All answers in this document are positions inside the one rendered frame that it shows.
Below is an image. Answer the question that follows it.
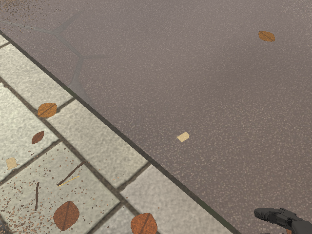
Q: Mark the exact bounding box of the right robot hand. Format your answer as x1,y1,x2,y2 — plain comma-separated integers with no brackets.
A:
253,208,312,234

